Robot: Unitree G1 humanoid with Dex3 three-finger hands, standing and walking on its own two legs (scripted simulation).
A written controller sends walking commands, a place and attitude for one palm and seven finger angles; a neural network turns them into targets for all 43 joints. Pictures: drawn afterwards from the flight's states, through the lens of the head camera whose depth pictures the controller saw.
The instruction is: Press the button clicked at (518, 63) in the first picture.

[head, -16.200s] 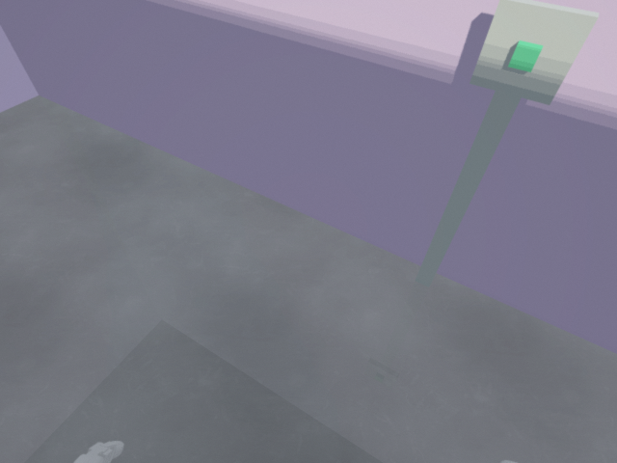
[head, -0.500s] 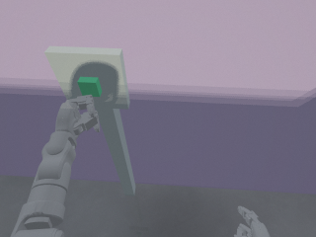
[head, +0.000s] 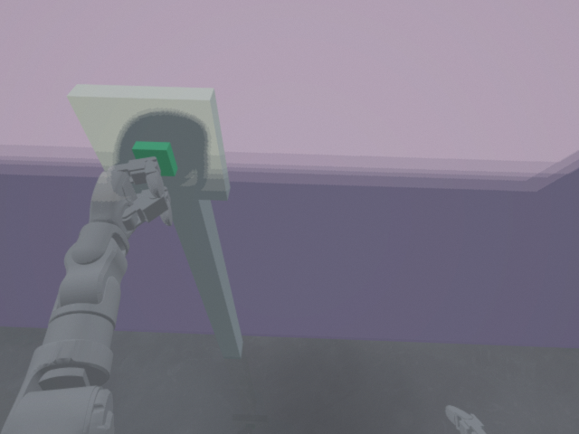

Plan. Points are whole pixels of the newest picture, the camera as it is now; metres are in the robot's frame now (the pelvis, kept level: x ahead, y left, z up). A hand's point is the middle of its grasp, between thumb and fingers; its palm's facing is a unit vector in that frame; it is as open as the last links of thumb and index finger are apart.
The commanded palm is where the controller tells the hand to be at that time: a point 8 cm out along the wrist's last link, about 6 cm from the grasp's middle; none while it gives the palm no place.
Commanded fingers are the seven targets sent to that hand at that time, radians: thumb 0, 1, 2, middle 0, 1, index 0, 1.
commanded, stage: press the button with the knuckle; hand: left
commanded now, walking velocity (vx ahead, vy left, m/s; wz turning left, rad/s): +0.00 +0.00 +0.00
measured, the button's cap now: (157, 156) +0.46 +0.20 +0.15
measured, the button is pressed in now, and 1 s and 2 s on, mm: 4 12 0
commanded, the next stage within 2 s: hold the button down briefly in 0.42 s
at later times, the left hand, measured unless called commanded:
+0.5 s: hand (162, 194) +0.41 +0.19 +0.12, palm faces +0.01 -1.00 -0.01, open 2.7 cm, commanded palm +0.42 +0.23 +0.13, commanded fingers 0.00 0.90 0.90 -1.30 -1.50 -1.30 -1.50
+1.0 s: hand (162, 195) +0.41 +0.19 +0.12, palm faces +0.01 -1.00 +0.00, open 2.9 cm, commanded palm +0.40 +0.23 +0.13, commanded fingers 0.00 0.90 0.90 -1.30 -1.50 -1.30 -1.50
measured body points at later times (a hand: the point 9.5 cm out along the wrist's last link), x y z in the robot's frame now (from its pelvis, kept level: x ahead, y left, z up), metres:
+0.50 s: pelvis -0.02 +0.01 -0.01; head +0.01 +0.02 +0.44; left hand +0.40 +0.24 +0.12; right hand +0.07 -0.25 -0.12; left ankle +0.01 +0.07 -0.73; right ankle -0.03 -0.08 -0.73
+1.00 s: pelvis -0.05 +0.01 -0.02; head -0.01 +0.02 +0.43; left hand +0.40 +0.24 +0.12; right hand +0.01 -0.26 -0.12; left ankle +0.01 +0.07 -0.73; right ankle -0.03 -0.08 -0.73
